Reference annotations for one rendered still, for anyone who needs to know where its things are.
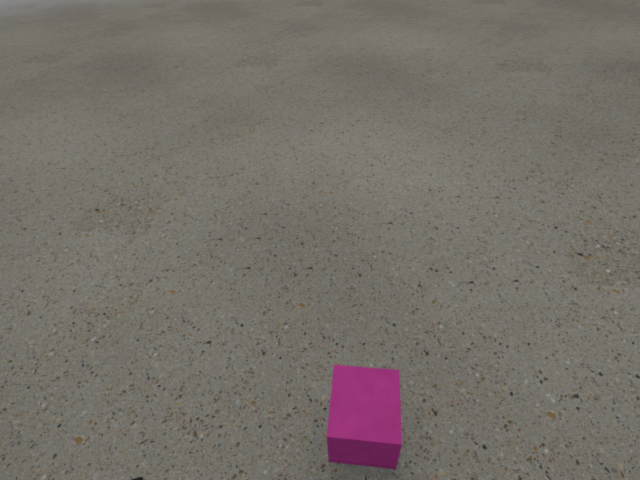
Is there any carton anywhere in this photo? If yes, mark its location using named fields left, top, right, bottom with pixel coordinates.
left=327, top=365, right=402, bottom=469

